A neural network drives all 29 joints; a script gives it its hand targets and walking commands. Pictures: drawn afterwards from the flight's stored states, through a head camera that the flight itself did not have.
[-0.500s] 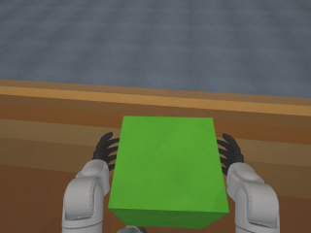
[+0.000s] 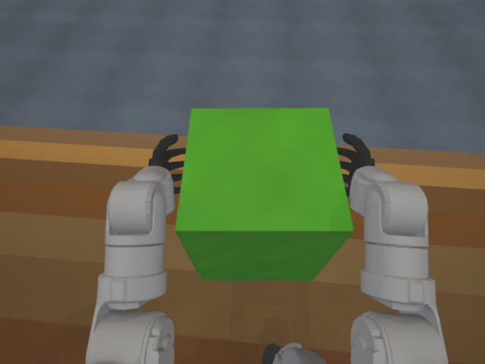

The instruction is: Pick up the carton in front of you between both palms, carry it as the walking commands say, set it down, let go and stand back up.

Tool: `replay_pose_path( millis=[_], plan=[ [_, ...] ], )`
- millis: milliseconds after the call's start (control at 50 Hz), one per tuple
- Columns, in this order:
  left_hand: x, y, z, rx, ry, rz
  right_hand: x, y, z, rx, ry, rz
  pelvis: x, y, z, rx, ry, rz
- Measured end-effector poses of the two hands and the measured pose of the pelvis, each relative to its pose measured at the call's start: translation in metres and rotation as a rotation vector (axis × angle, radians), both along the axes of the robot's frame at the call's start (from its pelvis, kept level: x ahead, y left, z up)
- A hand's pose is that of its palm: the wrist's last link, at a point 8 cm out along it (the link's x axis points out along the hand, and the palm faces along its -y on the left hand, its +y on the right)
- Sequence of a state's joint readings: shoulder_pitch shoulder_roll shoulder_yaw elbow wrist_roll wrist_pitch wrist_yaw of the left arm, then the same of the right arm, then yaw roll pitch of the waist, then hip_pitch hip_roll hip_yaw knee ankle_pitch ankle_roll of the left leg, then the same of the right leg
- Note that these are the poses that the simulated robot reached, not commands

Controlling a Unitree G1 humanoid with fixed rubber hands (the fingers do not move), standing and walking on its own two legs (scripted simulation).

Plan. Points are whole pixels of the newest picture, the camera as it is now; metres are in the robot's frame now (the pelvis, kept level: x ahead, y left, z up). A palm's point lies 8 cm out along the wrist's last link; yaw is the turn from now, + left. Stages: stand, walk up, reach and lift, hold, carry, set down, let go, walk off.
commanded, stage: carry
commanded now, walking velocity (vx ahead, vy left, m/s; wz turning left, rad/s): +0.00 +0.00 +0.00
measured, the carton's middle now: (258, 203) +0.37 -0.01 +0.04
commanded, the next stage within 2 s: none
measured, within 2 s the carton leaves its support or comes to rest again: neither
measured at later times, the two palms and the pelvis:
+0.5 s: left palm (167, 130) +0.47 +0.15 +0.12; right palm (342, 136) +0.46 -0.15 +0.11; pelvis +0.11 +0.02 +0.01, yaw -2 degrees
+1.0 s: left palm (138, 143) +0.41 +0.18 +0.14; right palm (332, 149) +0.41 -0.12 +0.14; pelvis +0.08 +0.04 +0.01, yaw -2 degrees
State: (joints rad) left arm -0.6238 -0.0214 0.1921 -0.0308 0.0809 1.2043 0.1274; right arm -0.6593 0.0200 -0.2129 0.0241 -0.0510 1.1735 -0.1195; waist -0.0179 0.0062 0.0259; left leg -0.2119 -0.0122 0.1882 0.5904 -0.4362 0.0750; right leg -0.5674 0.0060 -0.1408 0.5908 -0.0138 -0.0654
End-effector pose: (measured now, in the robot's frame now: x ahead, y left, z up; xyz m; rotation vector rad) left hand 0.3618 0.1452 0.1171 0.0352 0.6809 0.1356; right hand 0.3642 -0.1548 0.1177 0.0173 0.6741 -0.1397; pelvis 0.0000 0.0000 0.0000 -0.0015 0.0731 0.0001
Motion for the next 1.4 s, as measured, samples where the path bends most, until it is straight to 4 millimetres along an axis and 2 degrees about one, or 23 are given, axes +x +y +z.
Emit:
replay_pose_path(
  millis=[40,80,180,300,400,480,620,840,1020,1180,1400],
  plan=[
    [0.019,0.0,-0.004,0.015,0.008,0.025,0.025,0.001,-0.01,0.024,0.007,0.019,0.022,-0.003,-0.006,-0.004,-0.003,0.001],
    [0.034,0.001,-0.01,0.024,0.037,0.045,0.044,0.002,-0.022,0.041,0.038,0.032,0.035,-0.005,-0.005,-0.004,0.002,-0.005],
    [0.055,0.002,-0.028,-0.008,0.103,0.079,0.069,0.003,-0.038,0.048,0.104,0.03,0.062,-0.011,0.005,0.013,0.025,-0.006],
    [0.08,0.002,-0.024,-0.058,0.028,0.074,0.087,0.002,-0.027,0.06,0.03,-0.023,0.086,-0.003,0.007,0.004,0.021,-0.025],
    [0.1,0.003,-0.01,-0.071,-0.012,0.027,0.093,0.002,-0.008,0.03,-0.013,-0.053,0.102,0.006,0.009,0.011,0.021,-0.034],
    [0.107,0.006,-0.002,-0.046,0.003,-0.002,0.094,0.006,-0.003,0.018,0.002,-0.055,0.11,0.015,0.01,0.001,0.019,-0.036],
    [0.104,0.016,0.007,-0.008,0.01,-0.025,0.088,0.016,0.001,0.01,0.009,-0.047,0.108,0.029,0.006,-0.009,0.006,-0.036],
    [0.069,0.034,0.014,0.003,0.035,-0.019,0.058,0.034,0.009,-0.007,0.035,-0.019,0.089,0.041,0.008,-0.007,-0.032,-0.036],
    [0.051,0.039,0.024,0.011,0.042,-0.022,0.042,0.039,0.019,-0.015,0.042,-0.009,0.075,0.045,0.011,-0.002,-0.041,-0.032],
    [0.045,0.038,0.022,0.02,0.064,-0.031,0.035,0.037,0.016,-0.017,0.064,-0.007,0.067,0.046,0.012,0.001,-0.039,-0.032],
    [0.047,0.036,0.017,0.013,0.07,-0.022,0.038,0.036,0.012,-0.013,0.07,-0.007,0.065,0.044,0.011,0.001,-0.03,-0.029]
  ],
)
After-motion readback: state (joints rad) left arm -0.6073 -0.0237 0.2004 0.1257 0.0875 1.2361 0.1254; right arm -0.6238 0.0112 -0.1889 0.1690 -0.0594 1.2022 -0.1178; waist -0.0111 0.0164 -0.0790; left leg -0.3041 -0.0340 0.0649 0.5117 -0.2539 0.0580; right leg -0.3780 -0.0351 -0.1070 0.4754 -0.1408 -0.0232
